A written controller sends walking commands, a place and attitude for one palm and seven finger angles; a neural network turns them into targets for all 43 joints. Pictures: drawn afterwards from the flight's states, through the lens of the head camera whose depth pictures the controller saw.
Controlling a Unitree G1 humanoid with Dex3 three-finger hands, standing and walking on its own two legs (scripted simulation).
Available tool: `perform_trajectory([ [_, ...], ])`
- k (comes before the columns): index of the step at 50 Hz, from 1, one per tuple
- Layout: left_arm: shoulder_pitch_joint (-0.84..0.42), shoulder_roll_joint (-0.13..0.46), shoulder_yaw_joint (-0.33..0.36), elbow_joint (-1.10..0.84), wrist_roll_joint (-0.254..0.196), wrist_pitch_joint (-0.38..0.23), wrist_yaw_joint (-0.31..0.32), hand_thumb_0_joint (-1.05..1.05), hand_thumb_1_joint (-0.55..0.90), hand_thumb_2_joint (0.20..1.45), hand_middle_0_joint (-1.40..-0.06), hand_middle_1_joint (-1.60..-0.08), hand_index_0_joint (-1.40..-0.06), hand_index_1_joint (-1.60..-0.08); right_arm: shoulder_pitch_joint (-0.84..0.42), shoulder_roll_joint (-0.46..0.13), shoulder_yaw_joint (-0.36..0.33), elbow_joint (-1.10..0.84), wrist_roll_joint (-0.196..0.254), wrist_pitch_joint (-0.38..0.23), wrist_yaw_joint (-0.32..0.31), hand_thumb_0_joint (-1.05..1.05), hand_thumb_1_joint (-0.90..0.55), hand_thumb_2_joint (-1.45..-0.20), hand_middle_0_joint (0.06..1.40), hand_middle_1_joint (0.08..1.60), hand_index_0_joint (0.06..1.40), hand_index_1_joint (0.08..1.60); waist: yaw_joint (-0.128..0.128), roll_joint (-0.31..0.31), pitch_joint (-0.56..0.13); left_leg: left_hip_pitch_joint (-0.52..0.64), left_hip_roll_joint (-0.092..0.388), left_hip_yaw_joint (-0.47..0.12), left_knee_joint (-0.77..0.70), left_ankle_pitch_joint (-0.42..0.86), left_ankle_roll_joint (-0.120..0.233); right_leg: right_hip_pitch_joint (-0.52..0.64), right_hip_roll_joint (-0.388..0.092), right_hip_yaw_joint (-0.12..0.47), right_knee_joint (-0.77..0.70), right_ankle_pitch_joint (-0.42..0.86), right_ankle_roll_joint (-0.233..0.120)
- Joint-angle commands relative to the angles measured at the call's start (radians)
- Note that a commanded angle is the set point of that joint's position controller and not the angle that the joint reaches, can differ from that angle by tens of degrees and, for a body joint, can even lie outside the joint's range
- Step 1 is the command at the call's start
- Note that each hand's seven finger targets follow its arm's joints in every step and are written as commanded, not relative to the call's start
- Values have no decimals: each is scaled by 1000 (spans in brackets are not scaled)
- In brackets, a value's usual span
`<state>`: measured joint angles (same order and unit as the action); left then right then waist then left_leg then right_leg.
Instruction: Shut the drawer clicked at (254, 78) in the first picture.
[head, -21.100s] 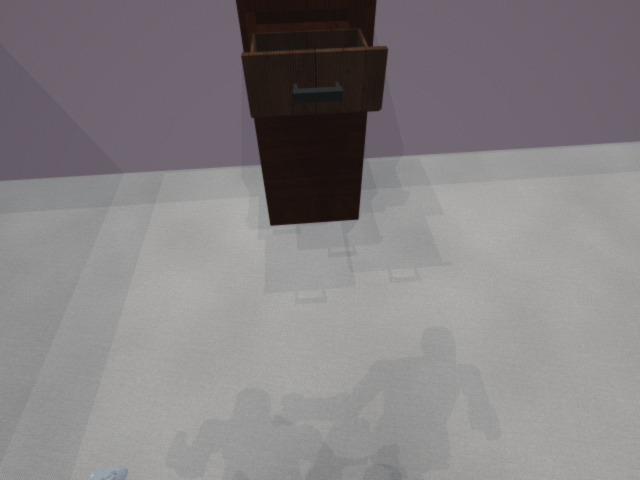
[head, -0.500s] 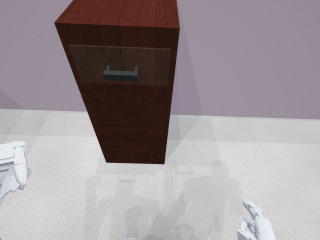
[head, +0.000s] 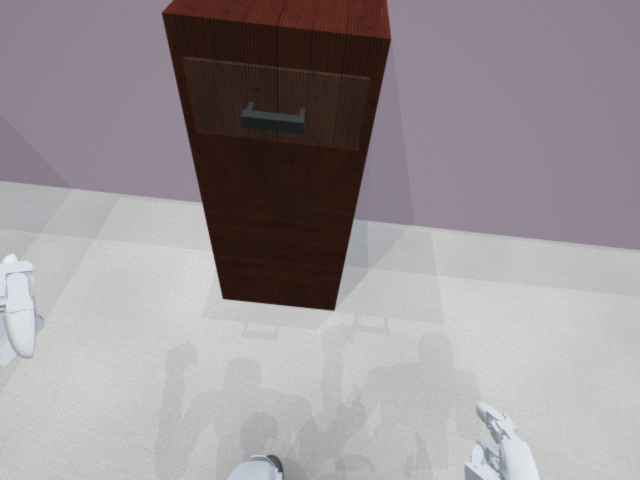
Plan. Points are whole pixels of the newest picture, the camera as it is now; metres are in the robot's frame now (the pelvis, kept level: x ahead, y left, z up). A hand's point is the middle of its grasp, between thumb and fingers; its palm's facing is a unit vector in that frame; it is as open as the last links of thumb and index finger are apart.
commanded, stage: step back with the hand held close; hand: left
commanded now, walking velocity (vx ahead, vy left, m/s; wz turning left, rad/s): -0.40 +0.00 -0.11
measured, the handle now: (275, 115) +0.76 +0.12 +0.04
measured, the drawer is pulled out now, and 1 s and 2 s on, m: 0.00 0.00 0.00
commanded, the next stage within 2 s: stop stepping back and stand still in 0.04 s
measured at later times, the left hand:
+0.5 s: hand out of the picture +0.09 +0.24 +0.19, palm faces +0.23 -0.84 -0.49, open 3.2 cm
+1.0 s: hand out of the picture +0.06 +0.27 +0.19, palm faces +0.31 -0.84 -0.45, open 3.2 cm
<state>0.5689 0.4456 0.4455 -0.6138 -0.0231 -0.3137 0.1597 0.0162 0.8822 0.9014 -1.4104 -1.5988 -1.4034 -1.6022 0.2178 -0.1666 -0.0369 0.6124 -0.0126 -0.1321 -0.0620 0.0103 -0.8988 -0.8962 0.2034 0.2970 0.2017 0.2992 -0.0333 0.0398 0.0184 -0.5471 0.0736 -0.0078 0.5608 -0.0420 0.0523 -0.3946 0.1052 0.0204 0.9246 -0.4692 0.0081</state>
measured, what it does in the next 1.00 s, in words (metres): walks backwards: right foot, then left foot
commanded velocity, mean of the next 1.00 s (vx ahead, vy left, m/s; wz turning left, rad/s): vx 0.09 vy -0.03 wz -0.01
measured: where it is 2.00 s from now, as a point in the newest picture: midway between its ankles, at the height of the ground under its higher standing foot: outside the picture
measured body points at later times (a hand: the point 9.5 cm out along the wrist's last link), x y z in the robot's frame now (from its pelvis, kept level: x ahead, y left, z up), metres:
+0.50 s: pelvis -0.12 +0.02 +0.02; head -0.11 +0.05 +0.46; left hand +0.07 +0.28 +0.22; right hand +0.02 -0.23 -0.05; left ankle +0.00 +0.10 -0.70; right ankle -0.13 -0.08 -0.72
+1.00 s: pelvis -0.15 +0.04 +0.01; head -0.17 +0.05 +0.46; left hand +0.04 +0.31 +0.21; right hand -0.06 -0.20 -0.09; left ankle -0.11 +0.15 -0.69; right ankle -0.13 -0.06 -0.72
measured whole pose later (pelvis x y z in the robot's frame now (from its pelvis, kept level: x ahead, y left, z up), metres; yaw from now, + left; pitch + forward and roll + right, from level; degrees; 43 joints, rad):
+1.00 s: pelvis -0.15 +0.04 +0.01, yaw -7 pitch -2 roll -1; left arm 0.61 0.39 0.39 -0.55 -0.02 -0.22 0.15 0.01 0.88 0.90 -1.41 -1.60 -1.40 -1.60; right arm 0.27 -0.18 0.02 0.70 -0.01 -0.08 -0.06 0.01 -0.90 -0.90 0.21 0.30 0.20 0.30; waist -0.01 -0.01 -0.03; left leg -0.43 0.03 0.04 0.88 -0.38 0.01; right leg -0.29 0.00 -0.08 0.56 -0.24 -0.05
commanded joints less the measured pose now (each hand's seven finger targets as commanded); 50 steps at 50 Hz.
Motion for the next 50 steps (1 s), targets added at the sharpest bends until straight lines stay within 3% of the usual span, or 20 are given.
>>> perform_trajectory([
  [1,58,89,54,-185,-45,-55,-2,0,900,900,-1400,-1600,-1400,-1600,-95,-138,-39,-122,-11,-71,11,0,-900,-900,200,300,200,300,30,185,-112,134,159,-128,-293,-454,-25,122,-68,-36,-449,-89,-49],
  [3,-22,146,65,-220,-35,-76,-6,0,900,900,-1400,-1600,-1400,-1600,-80,-116,-33,-99,-8,-51,8,0,-900,-900,200,300,200,300,18,-130,-103,339,-4,4,185,-274,-105,-194,-360,394,-762,-27,-164],
  [4,-98,189,89,-235,-20,-86,9,0,900,900,-1400,-1600,-1400,-1600,-92,-106,-16,-91,-29,-53,6,0,-900,-900,200,300,200,300,28,-178,-84,293,-47,25,348,-296,-110,-195,-462,403,-768,313,-200],
  [8,-87,109,37,-129,-5,-14,-16,0,900,900,-1400,-1600,-1400,-1600,-112,-114,-1,-112,-5,-39,-23,0,-900,-900,200,300,200,300,12,-212,-63,267,-66,32,79,-201,-73,-4,-280,117,-474,731,-94],
  [10,-50,100,33,-190,-15,-7,-23,0,900,900,-1400,-1600,-1400,-1600,-115,-175,-17,-150,8,-53,-32,0,-900,-900,200,300,200,300,31,151,-137,426,84,-118,-221,191,-30,-8,-123,5,-248,350,11],
  [12,8,116,61,-199,-24,-20,-20,0,900,900,-1400,-1600,-1400,-1600,-73,-153,-24,-156,-2,-83,-13,0,-900,-900,200,300,200,300,37,153,-228,497,225,-326,-335,54,19,-63,-45,21,-25,-83,6],
  [13,4,134,85,-271,-41,-14,-17,0,900,900,-1400,-1600,-1400,-1600,-79,-145,-21,-164,-5,-91,-9,0,-900,-900,200,300,200,300,30,175,-247,485,252,-383,-370,-112,18,-69,-72,56,15,-83,6],
  [20,159,102,64,-210,-14,70,17,0,900,900,-1400,-1600,-1400,-1600,-116,-153,-1,-188,-9,-32,-4,0,-900,-900,200,300,200,300,33,199,-80,14,82,-65,-439,-634,-67,388,-39,-147,-400,-15,-44],
  [22,121,127,65,-186,-11,80,11,0,900,900,-1400,-1600,-1400,-1600,-97,-145,-11,-167,-4,1,-15,0,-900,-900,200,300,200,300,31,-105,-80,113,-51,77,25,-451,-73,231,-203,49,-673,-63,-121],
  [23,67,162,84,-220,-24,79,8,0,900,900,-1400,-1600,-1400,-1600,-99,-153,-15,-156,-5,15,-19,0,-900,-900,200,300,200,300,30,-266,-71,107,-86,49,373,-353,-69,28,-418,340,-805,-212,-211],
  [24,-38,197,124,-250,-34,64,0,0,900,900,-1400,-1600,-1400,-1600,-90,-166,-6,-127,-24,19,-11,0,-900,-900,200,300,200,300,16,-223,-54,58,-60,34,528,-272,-72,-39,-456,288,-757,-54,-235],
  [26,-42,122,75,-80,-26,76,10,0,900,900,-1400,-1600,-1400,-1600,-52,-152,-14,-114,0,1,-23,0,-900,-900,200,300,200,300,-8,-214,-43,57,-13,-15,532,-320,-56,-91,-430,282,-779,-340,-187],
  [31,-138,57,-42,-130,8,66,18,0,900,900,-1400,-1600,-1400,-1600,-98,-154,7,-107,0,-43,-55,0,-900,-900,200,300,200,300,4,-80,6,316,-27,82,-66,-345,-12,-69,-301,63,-570,-196,-119],
  [33,-135,71,-25,-223,8,43,24,0,900,900,-1400,-1600,-1400,-1600,-77,-186,3,-131,-2,-65,-55,0,-900,-900,200,300,200,300,10,248,-13,375,139,-238,-287,-408,70,-98,-136,-52,-210,-27,-33],
  [36,-86,131,56,-268,19,32,20,0,900,900,-1400,-1600,-1400,-1600,-78,-139,3,-125,-6,-83,-21,0,-900,-900,200,300,200,300,5,264,19,209,270,-476,-427,-575,158,-131,-129,0,128,-36,-17],
  [41,100,104,61,-166,4,52,19,0,900,900,-1400,-1600,-1400,-1600,-84,-152,6,-137,-2,-46,-2,0,-900,-900,200,300,200,300,32,132,-26,-51,113,-85,-235,-590,18,358,-96,-107,-383,31,-35],
  [42,97,103,61,-124,8,57,16,0,900,900,-1400,-1600,-1400,-1600,-83,-152,-2,-141,-3,-28,-4,0,-900,-900,200,300,200,300,36,2,-8,-108,36,-10,-46,-574,-10,366,-142,3,-506,-27,-71],
  [43,74,120,73,-110,2,65,13,0,900,900,-1400,-1600,-1400,-1600,-83,-146,-14,-146,1,-10,-3,0,-900,-900,200,300,200,300,30,-215,-7,-114,-61,62,265,-499,-37,254,-316,321,-686,-215,-154],
  [45,-62,134,87,-138,-7,48,17,0,900,900,-1400,-1600,-1400,-1600,-70,-138,-6,-117,1,-18,1,0,-900,-900,200,300,200,300,8,-243,-68,-64,-60,21,527,-397,-46,177,-450,456,-757,-118,-214],
  [50,-40,66,5,-128,-3,51,9,0,900,900,-1400,-1600,-1400,-1600,-102,-134,9,-106,1,-27,-27,0,-900,-900,200,300,200,300,6,-160,-15,296,-14,53,44,-299,-22,-53,-330,114,-651,-107,-133],
])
